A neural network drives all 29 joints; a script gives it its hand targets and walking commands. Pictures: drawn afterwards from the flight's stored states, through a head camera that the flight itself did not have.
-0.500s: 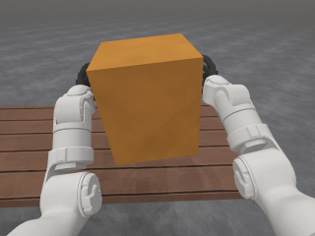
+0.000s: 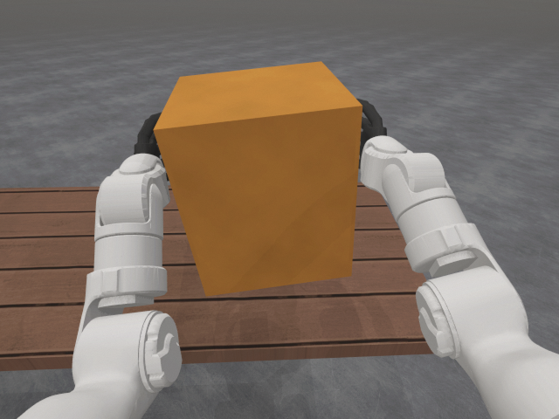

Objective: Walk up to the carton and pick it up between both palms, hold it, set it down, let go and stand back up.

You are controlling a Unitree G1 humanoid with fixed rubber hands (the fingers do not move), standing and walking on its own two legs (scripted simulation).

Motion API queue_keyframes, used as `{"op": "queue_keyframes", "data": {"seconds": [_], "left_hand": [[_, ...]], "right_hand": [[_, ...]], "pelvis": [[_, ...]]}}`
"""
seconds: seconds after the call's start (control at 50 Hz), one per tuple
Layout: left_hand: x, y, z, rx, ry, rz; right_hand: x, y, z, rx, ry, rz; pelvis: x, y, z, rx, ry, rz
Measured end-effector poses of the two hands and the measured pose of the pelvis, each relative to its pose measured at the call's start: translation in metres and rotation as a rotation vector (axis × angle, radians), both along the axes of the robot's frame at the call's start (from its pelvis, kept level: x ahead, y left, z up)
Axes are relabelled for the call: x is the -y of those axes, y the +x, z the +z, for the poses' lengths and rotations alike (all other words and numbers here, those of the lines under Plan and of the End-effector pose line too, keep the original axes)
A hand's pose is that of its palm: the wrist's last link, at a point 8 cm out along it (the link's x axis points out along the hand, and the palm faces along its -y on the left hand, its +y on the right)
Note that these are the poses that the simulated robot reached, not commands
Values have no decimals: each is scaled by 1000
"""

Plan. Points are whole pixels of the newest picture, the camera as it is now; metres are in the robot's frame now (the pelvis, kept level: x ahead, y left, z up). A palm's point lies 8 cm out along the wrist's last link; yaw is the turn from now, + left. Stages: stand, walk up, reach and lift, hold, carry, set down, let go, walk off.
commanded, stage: hold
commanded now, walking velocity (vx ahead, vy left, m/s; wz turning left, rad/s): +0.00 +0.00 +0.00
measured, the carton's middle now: (265, 175) +0.38 +0.00 +0.23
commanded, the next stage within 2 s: none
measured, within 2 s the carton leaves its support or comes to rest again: neither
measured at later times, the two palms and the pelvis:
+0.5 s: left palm (148, 166) +0.36 +0.15 +0.26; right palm (372, 149) +0.36 -0.15 +0.27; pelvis +0.00 +0.00 +0.00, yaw +0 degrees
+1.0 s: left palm (149, 163) +0.36 +0.15 +0.27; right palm (374, 149) +0.36 -0.15 +0.28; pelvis -0.01 +0.00 +0.00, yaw +0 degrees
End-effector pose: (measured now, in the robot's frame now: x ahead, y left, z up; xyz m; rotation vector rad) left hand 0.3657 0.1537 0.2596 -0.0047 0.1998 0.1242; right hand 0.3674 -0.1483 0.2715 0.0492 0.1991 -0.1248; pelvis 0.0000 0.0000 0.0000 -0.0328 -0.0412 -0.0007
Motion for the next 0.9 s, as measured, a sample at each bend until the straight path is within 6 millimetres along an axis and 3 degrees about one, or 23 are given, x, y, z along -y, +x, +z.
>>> {"op": "queue_keyframes", "data": {"seconds": [0.9], "left_hand": [[1,-4,7,2,6,-6]], "right_hand": [[1,-6,5,-2,19,-10]], "pelvis": [[-1,-7,0,-6,1,-5]]}}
